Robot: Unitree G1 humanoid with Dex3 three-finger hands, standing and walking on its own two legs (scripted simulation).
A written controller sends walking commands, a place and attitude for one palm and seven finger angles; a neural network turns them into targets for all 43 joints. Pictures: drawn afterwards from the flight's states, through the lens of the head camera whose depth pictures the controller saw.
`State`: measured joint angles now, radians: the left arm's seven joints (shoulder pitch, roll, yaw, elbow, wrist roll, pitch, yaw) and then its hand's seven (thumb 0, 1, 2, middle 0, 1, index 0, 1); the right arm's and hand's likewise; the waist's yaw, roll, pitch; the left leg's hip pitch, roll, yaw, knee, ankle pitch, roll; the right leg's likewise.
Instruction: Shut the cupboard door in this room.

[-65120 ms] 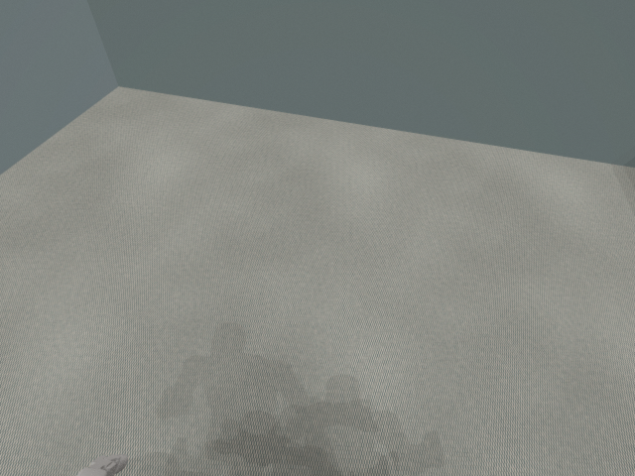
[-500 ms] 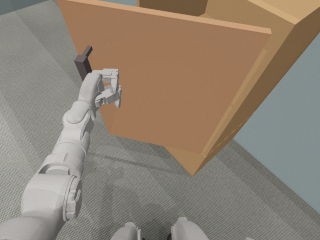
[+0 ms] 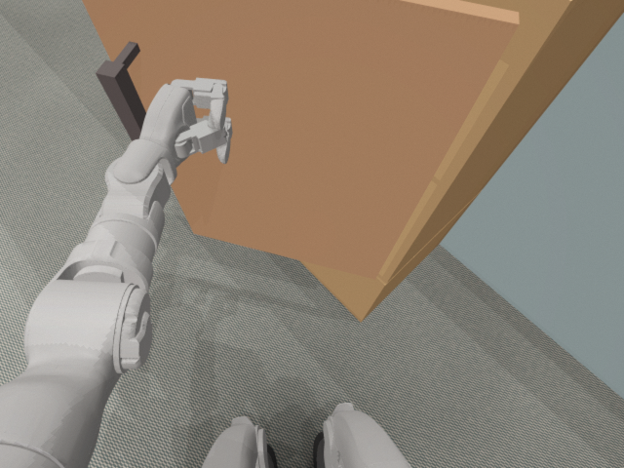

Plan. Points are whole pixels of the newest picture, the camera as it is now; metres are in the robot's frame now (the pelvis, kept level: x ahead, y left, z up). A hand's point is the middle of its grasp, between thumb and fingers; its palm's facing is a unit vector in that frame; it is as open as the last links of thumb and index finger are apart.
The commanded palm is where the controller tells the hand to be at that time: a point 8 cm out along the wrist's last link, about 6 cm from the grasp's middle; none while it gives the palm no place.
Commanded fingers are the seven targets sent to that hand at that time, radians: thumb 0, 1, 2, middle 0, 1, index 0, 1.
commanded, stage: push the door shut along its arc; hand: left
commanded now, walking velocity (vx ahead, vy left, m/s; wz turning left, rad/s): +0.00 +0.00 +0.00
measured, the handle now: (140, 103) +0.56 +0.16 +0.09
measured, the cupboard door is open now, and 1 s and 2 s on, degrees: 32 23 23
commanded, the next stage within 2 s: pull the fist back off the door in 0.22 s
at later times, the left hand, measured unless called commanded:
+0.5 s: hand (239, 107) +0.55 +0.04 +0.09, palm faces -0.01 -0.99 +0.11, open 3.2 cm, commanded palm +0.52 +0.08 +0.10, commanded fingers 0.00 0.90 0.90 -1.30 -1.50 -1.30 -1.50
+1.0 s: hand (240, 169) +0.46 +0.04 +0.08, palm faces -0.01 -1.00 -0.05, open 3.1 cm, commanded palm +0.43 +0.08 +0.10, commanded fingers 0.00 0.90 0.90 -1.30 -1.50 -1.30 -1.50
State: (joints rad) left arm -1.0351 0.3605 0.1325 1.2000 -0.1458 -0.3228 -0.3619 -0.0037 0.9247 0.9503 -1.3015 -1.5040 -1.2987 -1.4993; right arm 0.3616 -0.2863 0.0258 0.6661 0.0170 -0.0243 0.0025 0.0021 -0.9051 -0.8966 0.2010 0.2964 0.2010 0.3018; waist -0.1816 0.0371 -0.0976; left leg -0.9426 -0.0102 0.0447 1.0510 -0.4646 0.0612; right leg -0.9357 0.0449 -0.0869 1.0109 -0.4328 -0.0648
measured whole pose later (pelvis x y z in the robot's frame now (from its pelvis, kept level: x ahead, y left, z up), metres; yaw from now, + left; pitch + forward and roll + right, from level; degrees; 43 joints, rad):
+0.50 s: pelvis +0.00 -0.01 -0.01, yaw +0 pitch +25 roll -1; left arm -1.12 0.24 0.26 1.20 -0.12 -0.29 0.07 0.02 0.90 0.93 -1.30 -1.50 -1.30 -1.50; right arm 0.40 -0.27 0.01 0.67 -0.05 -0.08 0.07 0.00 -0.91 -0.90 0.20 0.30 0.20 0.30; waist -0.19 0.05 -0.15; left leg -1.06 0.00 0.04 1.10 -0.48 0.05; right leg -1.05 0.06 -0.09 1.06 -0.45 -0.08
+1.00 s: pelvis +0.02 -0.02 +0.02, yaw +0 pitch +16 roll +0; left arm -0.65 0.10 0.07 0.93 -0.04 -0.43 0.14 0.01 0.90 0.90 -1.30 -1.50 -1.30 -1.50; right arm 0.38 -0.28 -0.04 0.64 -0.02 0.01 0.09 0.00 -0.91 -0.90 0.20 0.30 0.20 0.30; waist -0.09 0.02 -0.14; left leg -0.76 0.00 0.05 0.92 -0.44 0.03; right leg -0.77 0.06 -0.07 0.90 -0.42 -0.08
